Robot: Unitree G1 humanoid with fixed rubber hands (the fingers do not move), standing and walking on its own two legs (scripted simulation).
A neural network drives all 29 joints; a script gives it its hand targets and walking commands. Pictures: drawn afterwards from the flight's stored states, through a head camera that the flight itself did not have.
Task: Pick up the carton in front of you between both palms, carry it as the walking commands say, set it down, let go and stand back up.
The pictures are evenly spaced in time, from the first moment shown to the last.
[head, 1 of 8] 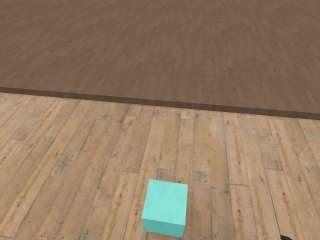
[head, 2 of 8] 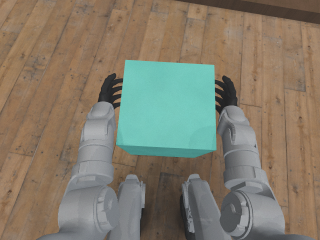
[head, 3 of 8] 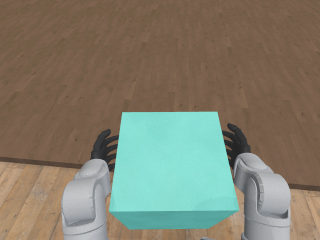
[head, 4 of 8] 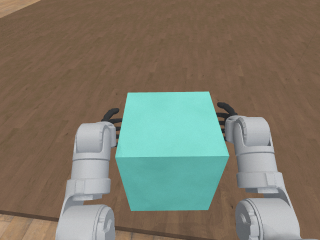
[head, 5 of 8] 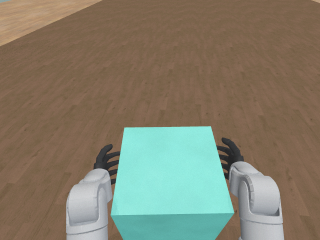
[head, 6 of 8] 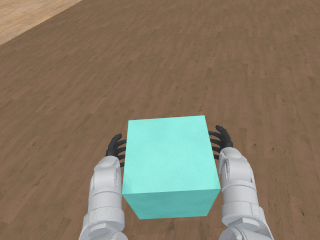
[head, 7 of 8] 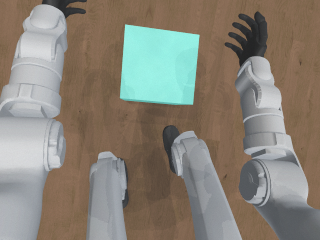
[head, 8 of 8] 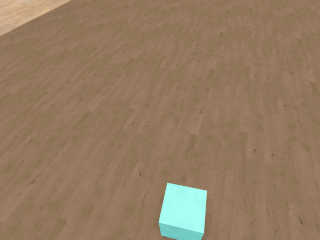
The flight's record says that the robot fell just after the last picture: no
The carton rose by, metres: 0.84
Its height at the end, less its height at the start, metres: +0.08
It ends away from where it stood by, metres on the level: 2.96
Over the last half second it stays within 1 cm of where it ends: yes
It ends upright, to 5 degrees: yes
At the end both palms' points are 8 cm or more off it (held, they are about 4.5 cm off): yes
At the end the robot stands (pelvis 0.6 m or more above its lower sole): yes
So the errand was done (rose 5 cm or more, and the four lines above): yes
